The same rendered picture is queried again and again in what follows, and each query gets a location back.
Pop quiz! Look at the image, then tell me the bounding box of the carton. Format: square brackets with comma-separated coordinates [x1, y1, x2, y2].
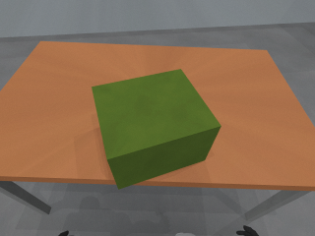
[92, 69, 221, 190]

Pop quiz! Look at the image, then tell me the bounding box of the right robot hand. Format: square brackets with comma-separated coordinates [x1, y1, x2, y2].
[236, 225, 259, 236]

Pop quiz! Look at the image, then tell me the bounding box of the table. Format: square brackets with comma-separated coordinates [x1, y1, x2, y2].
[0, 41, 315, 221]

